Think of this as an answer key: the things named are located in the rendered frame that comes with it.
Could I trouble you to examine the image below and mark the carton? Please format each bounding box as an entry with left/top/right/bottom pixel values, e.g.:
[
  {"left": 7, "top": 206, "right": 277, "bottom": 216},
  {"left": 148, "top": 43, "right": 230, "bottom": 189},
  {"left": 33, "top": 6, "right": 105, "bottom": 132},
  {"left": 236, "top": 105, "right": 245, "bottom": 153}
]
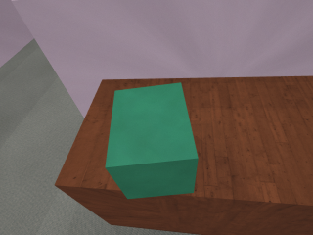
[{"left": 105, "top": 82, "right": 199, "bottom": 199}]

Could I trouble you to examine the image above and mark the pedestal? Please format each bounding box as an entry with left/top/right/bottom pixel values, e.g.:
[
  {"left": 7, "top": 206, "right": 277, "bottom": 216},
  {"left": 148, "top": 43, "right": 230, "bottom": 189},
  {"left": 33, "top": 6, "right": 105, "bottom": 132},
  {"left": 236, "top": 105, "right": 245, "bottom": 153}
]
[{"left": 55, "top": 75, "right": 313, "bottom": 235}]

